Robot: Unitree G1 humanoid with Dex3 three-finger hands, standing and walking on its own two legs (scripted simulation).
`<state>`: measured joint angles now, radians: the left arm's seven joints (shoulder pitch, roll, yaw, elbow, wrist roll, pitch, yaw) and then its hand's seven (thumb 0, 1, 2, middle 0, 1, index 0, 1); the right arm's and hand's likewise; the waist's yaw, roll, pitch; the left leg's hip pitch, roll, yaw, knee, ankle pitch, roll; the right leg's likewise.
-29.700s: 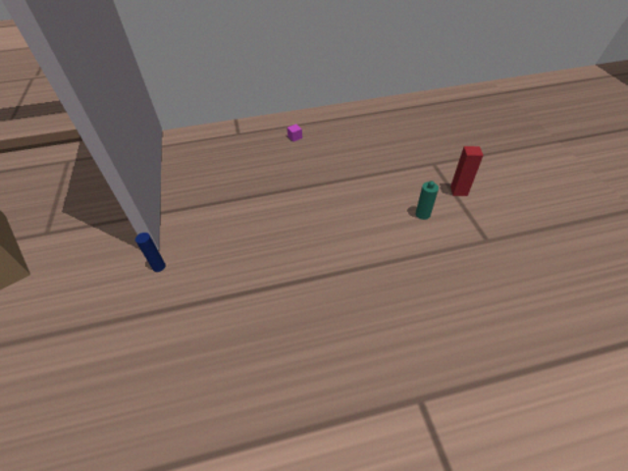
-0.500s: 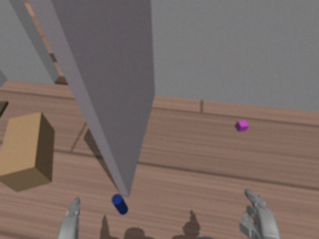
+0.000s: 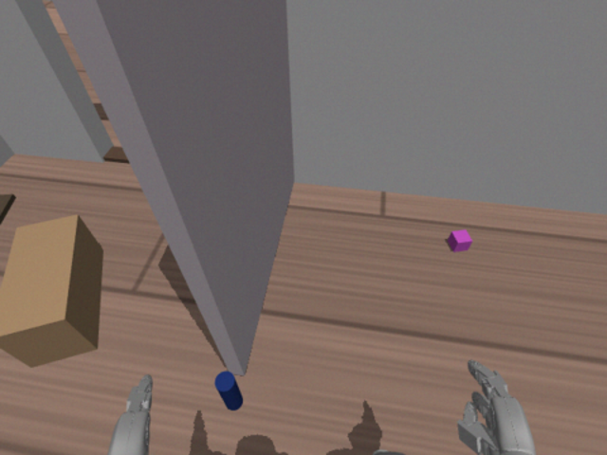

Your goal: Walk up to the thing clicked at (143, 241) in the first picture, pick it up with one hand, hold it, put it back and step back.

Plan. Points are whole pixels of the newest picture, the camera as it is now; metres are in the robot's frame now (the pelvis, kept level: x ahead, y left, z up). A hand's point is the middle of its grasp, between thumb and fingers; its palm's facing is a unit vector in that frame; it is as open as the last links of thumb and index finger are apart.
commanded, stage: stand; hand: left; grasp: from the side
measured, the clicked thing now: (229, 391) +0.40 +0.24 -0.63
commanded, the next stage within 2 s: none
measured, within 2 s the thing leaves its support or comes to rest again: neither
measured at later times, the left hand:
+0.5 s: hand out of the picture +0.16 +0.20 -0.09, palm faces -0.02 -0.95 -0.32, open 8.9 cm
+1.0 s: hand out of the picture +0.04 +0.25 -0.11, palm faces +0.01 -0.94 -0.33, open 7.3 cm
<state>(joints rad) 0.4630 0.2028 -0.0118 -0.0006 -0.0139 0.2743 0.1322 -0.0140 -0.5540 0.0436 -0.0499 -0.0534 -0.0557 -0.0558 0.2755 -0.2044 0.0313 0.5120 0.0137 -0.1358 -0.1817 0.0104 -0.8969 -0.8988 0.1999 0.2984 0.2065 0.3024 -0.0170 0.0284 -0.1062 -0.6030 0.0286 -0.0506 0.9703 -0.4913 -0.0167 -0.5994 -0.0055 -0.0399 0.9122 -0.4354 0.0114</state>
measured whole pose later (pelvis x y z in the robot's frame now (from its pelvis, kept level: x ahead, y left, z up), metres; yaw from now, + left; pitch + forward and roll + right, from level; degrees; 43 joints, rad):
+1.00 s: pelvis -0.02 +0.01 +0.05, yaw +0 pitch -4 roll +0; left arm 0.19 0.31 0.00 1.04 0.02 0.00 0.02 0.00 0.91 0.90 -0.20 -0.30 -0.21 -0.30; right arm 0.17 -0.30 -0.01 1.04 -0.03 0.00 -0.01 0.00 -0.90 -0.90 0.20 0.30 0.21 0.30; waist 0.02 0.00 0.06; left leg -0.18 -0.02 -0.02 0.50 -0.25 0.01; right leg -0.19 -0.05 -0.02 0.49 -0.22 0.03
